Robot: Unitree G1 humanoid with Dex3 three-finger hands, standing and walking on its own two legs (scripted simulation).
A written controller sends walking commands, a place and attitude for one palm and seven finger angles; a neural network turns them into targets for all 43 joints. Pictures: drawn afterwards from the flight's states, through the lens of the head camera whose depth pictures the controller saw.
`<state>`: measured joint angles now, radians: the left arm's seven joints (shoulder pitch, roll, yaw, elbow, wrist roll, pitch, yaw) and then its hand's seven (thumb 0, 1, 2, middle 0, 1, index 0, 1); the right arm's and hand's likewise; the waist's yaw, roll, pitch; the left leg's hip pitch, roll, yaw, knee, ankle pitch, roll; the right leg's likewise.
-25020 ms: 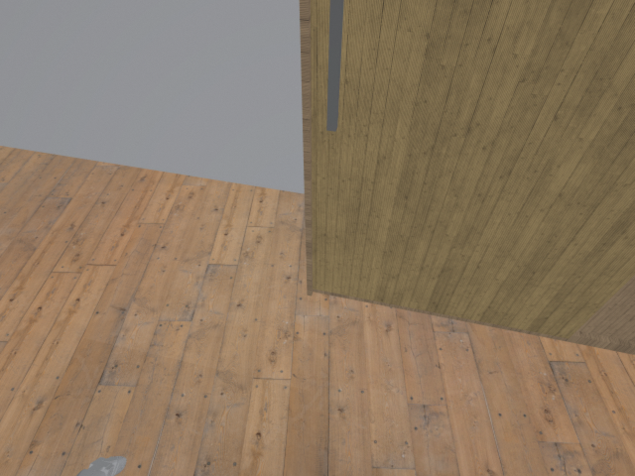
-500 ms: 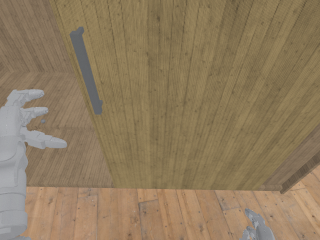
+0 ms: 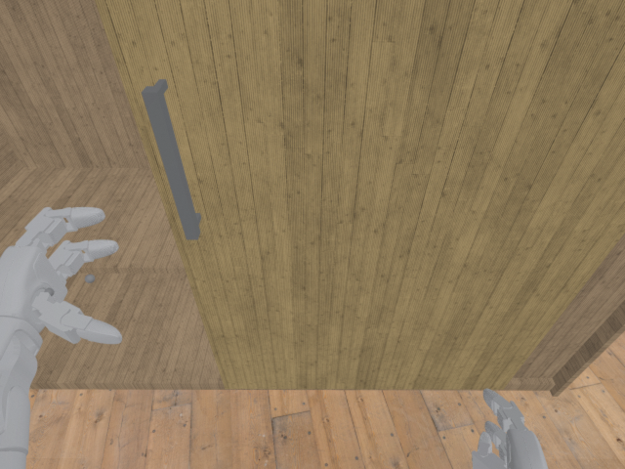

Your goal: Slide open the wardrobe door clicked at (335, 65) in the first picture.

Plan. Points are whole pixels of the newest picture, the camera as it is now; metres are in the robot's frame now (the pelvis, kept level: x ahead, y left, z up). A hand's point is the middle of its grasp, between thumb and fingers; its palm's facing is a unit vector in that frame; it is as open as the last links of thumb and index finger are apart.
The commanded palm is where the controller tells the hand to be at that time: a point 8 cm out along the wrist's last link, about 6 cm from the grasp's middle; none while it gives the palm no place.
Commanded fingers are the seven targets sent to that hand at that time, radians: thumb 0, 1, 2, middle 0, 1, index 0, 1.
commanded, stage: draw the hand back to the body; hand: left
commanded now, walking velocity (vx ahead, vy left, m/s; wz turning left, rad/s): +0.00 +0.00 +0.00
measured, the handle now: (179, 167) +0.51 +0.29 +0.14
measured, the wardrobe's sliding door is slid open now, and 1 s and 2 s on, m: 0.69 0.69 0.69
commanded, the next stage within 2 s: step back with the hand held close in 1.04 s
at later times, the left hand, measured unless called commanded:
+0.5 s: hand (93, 289) +0.23 +0.27 +0.17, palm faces +0.46 -0.82 -0.33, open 10.4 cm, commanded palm +0.18 +0.30 +0.18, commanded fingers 0.00 0.65 0.78 -0.21 -0.45 -0.21 -0.45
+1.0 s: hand (119, 307) +0.21 +0.23 +0.17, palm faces +0.46 -0.82 -0.36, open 7.5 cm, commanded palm +0.17 +0.26 +0.18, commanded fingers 0.00 0.90 0.90 -0.20 -0.30 -0.20 -0.30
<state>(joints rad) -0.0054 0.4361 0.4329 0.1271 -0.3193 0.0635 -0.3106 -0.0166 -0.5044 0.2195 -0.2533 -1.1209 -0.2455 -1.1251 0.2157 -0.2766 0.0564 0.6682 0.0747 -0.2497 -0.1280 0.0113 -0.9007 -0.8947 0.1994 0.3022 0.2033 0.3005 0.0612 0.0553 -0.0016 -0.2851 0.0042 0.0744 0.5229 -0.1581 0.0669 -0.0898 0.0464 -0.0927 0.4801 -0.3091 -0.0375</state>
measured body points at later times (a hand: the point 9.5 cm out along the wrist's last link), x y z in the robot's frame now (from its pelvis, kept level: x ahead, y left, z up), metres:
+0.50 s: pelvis +0.02 +0.00 +0.01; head -0.01 -0.02 +0.46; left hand +0.20 +0.31 +0.19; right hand +0.20 -0.23 -0.07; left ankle +0.09 +0.07 -0.73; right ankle -0.02 -0.09 -0.73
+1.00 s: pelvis +0.02 -0.03 +0.01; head -0.01 -0.06 +0.46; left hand +0.18 +0.27 +0.19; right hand +0.21 -0.26 -0.07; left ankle +0.09 +0.07 -0.73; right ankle -0.02 -0.09 -0.73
